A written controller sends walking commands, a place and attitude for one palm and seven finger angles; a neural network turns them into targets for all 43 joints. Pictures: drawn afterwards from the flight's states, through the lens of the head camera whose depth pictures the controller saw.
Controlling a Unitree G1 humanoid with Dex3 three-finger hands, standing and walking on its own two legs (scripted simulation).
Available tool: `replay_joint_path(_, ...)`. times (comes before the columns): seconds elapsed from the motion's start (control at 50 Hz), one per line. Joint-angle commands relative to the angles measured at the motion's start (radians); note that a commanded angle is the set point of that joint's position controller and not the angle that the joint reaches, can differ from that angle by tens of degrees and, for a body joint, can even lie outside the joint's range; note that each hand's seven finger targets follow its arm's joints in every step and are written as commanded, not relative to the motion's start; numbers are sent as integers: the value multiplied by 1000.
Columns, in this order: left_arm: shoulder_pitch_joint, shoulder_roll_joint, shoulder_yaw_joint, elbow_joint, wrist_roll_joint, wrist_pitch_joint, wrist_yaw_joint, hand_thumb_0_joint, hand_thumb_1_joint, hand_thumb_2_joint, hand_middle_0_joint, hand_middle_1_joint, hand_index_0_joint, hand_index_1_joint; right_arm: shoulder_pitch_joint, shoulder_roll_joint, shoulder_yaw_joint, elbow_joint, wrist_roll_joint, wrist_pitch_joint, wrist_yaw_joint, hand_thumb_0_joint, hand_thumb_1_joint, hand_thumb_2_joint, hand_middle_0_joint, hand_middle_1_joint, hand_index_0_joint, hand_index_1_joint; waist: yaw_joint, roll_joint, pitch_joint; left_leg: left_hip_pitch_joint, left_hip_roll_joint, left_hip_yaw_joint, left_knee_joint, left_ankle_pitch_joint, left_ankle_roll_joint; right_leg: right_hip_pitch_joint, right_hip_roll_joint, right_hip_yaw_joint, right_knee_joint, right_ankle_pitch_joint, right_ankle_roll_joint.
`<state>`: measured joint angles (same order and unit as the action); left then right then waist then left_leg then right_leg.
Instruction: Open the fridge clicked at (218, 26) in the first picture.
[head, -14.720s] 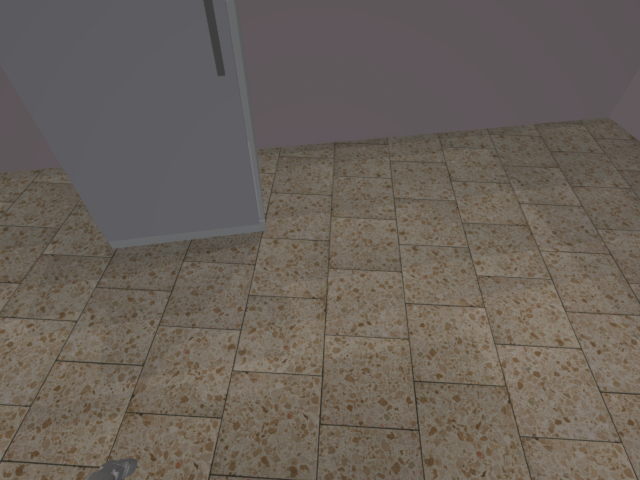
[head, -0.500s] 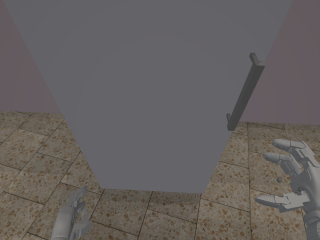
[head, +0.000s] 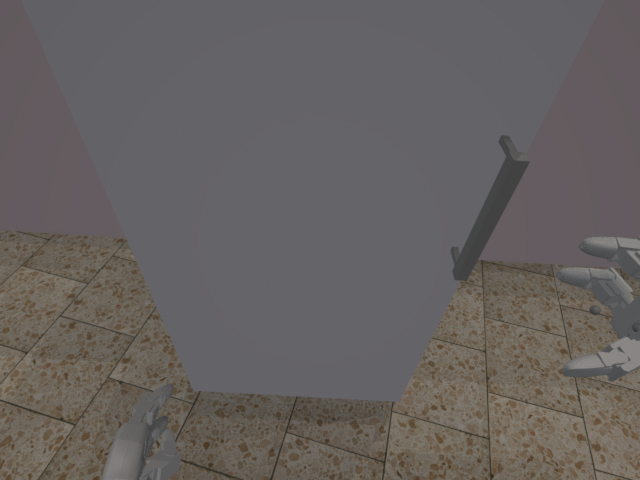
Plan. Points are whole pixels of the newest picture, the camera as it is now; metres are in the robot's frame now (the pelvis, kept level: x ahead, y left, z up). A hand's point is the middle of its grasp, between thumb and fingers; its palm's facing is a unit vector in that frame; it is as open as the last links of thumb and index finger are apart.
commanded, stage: raise the hand to about handle height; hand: right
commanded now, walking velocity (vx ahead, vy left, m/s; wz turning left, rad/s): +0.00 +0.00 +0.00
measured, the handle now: (481, 215) +0.46 -0.22 +0.11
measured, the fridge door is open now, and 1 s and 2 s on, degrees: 0 0 0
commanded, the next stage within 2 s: move the hooked fingers beside the handle in 0.44 s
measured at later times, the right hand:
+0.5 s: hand (589, 322) +0.26 -0.27 +0.14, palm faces +0.09 +1.00 -0.04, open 14.0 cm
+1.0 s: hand (575, 297) +0.30 -0.28 +0.13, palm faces +0.08 +1.00 -0.02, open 14.0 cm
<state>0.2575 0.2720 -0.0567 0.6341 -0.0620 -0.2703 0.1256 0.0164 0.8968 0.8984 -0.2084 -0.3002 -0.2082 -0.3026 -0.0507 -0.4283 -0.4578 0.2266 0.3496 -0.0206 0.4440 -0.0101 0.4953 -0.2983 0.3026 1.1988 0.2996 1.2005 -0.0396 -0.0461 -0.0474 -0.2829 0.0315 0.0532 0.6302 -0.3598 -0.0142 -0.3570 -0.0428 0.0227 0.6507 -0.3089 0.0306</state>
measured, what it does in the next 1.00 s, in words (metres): stands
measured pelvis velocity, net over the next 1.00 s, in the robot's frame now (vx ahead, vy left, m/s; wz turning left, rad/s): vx -0.01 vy -0.01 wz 0.02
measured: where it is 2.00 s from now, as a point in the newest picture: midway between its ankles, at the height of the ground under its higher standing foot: outside the picture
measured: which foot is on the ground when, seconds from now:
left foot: down 0.00-1.00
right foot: down 0.00-1.00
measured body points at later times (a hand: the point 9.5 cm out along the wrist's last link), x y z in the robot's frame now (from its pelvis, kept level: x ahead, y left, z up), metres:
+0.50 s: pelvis -0.01 +0.00 +0.00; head -0.02 +0.02 +0.45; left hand +0.16 +0.24 -0.07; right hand +0.25 -0.33 +0.14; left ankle -0.02 +0.13 -0.72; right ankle +0.02 -0.14 -0.72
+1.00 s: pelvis -0.01 -0.01 +0.00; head -0.01 +0.00 +0.45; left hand +0.15 +0.24 -0.08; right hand +0.29 -0.33 +0.13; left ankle -0.02 +0.13 -0.72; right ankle +0.02 -0.14 -0.72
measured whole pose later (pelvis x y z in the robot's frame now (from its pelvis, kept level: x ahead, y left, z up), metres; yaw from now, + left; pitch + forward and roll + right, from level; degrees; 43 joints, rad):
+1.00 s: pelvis -0.01 -0.01 +0.00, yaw +1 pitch +2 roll +1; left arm 0.27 0.27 -0.05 0.63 -0.06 -0.25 0.13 0.02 0.90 0.90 -0.21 -0.30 -0.21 -0.30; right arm -0.17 -0.43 -0.45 0.39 0.31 -0.04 0.42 -0.01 0.50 -0.30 0.30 1.20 0.30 1.20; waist -0.01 -0.03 -0.04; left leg -0.31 0.03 0.03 0.63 -0.34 -0.02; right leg -0.38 -0.04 0.00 0.65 -0.30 0.02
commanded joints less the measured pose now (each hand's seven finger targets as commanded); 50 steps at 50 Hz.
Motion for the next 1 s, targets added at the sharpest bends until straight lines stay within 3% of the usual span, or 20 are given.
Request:
replay_joint_path(0.0,-93,123,58,-163,-6,-58,5,0,900,900,-200,-300,-200,-300,-185,-222,-68,-138,32,-44,18,0,500,-300,300,1200,300,1200,0,22,-139,-9,-33,3,-106,310,13,112,44,-24,-85,217,-55)
replay_joint_path(0.04,-97,122,60,-171,-6,-56,4,0,900,900,-200,-300,-200,-300,-196,-235,-75,-153,27,-40,15,0,500,-300,300,1200,300,1200,-2,-11,-141,-19,-31,-1,-110,292,14,117,45,-28,-86,206,-55)
replay_joint_path(0.06,-94,124,62,-172,-3,-54,1,0,900,900,-200,-300,-200,-300,-190,-248,-85,-162,29,-43,12,0,500,-300,300,1200,300,1200,-5,17,-143,-3,-29,-8,-114,293,13,110,42,-31,-81,208,-56)
replay_joint_path(0.12,-98,120,64,-178,-1,-55,3,0,900,900,-200,-300,-200,-300,-222,-273,-116,-219,27,-68,-7,0,500,-300,300,1200,300,1200,-5,-7,-185,3,-30,-10,-109,287,12,130,45,-31,-83,209,-57)
replay_joint_path(0.16,-95,120,62,-170,2,-56,4,0,900,900,-200,-300,-200,-300,-226,-282,-120,-233,23,-86,-22,0,500,-300,300,1200,300,1200,-4,2,-165,3,-32,-12,-116,265,13,124,39,-33,-85,199,-56)
replay_joint_path(0.24,-102,115,58,-166,-2,-60,13,0,900,900,-200,-300,-200,-300,-250,-264,-100,-212,6,-90,-29,0,500,-300,300,1200,300,1200,2,-65,-130,-29,-32,-9,-124,198,17,125,42,-30,-105,143,-53)
replay_joint_path(0.28,-101,118,60,-164,0,-61,16,0,900,900,-200,-300,-200,-300,-234,-266,-102,-201,9,-89,-26,0,500,-300,300,1200,300,1200,5,-13,-134,-18,-31,-18,-133,196,13,121,40,-32,-102,140,-58)
replay_joint_path(0.32,-105,115,57,-165,-1,-65,18,0,900,900,-200,-300,-200,-300,-242,-258,-97,-208,13,-89,-20,0,500,-300,300,1200,300,1200,4,-36,-141,-19,-31,-13,-129,199,14,130,40,-28,-106,140,-56)
replay_joint_path(0.38,-103,118,56,-159,-1,-64,18,0,900,900,-200,-300,-200,-300,-217,-247,-92,-163,21,-81,-8,0,500,-300,300,1200,300,1200,8,22,-124,-21,-31,-19,-137,201,10,112,38,-29,-100,137,-58)
replay_joint_path(0.42,-108,117,55,-159,-4,-66,18,0,900,900,-200,-300,-200,-300,-242,-238,-77,-184,22,-82,-3,0,500,-300,300,1200,300,1200,9,-34,-119,-32,-31,-15,-133,184,13,120,40,-27,-104,124,-54)
replay_joint_path(0.46,-102,119,55,-160,-2,-67,17,0,900,900,-200,-300,-200,-300,-243,-248,-77,-190,17,-80,-8,0,500,-300,300,1200,300,1200,7,2,-123,-26,-36,-9,-135,176,14,120,35,-22,-107,126,-55)
replay_joint_path(0.5,-107,116,54,-163,-3,-68,18,0,900,900,-200,-300,-200,-300,-251,-250,-82,-198,15,-78,-9,0,500,-300,300,1200,300,1200,8,-34,-132,-31,-33,-9,-131,175,15,126,39,-22,-108,122,-54)
replay_joint_path(0.58,-98,122,54,-148,-3,-64,22,0,900,900,-200,-300,-200,-300,-291,-255,-79,-147,11,-77,-16,0,500,-300,300,1200,300,1200,19,10,-110,-48,-35,-12,-139,148,12,110,37,-19,-107,98,-55)
replay_joint_path(0.62,-98,121,52,-142,-4,-61,27,0,900,900,-200,-300,-200,-300,-371,-252,-55,-134,-1,-83,-15,0,500,-300,300,1200,300,1200,31,-34,-108,-71,-34,-9,-136,123,15,120,38,-15,-111,79,-53)
replay_joint_path(0.7,-93,119,52,-146,-1,-63,27,0,900,900,-200,-300,-200,-300,-392,-249,-41,-147,-14,-95,-20,0,500,-300,300,1200,300,1200,25,-55,-166,-43,-34,-3,-119,168,22,147,38,-11,-109,119,-53)
replay_joint_path(0.74,-93,118,52,-147,-1,-62,25,0,900,900,-200,-300,-200,-300,-380,-238,-37,-125,-13,-93,-24,0,500,-300,300,1200,300,1200,23,-44,-166,-45,-34,3,-113,183,21,143,38,-10,-109,127,-52)
replay_joint_path(0.78,-84,126,55,-144,0,-55,20,0,900,900,-200,-300,-200,-300,-337,-262,-73,-64,-9,-85,-23,0,500,-300,300,1200,300,1200,14,14,-152,-32,-35,1,-115,197,20,114,34,-14,-106,137,-53)
replay_joint_path(0.82,-87,124,55,-151,-1,-48,19,0,900,900,-200,-300,-200,-300,-355,-270,-77,-63,-13,-77,-24,0,500,-300,300,1200,300,1200,11,-34,-150,-45,-32,2,-109,195,21,110,36,-17,-107,134,-49)
replay_joint_path(0.88,-79,127,57,-159,2,-41,13,0,900,900,-200,-300,-200,-300,-359,-299,-102,-63,-17,-82,-27,0,500,-300,300,1200,300,1200,8,-30,-176,-25,-33,-3,-102,225,23,108,36,-20,-99,164,-52)
replay_joint_path(0.98,-55,132,64,-151,1,-31,15,0,900,900,-200,-300,-200,-300,-429,-285,-77,-36,-14,-102,-13,0,500,-300,300,1200,300,1200,32,-5,-187,-43,-39,-4,-96,244,19,114,34,-24,-84,171,-54)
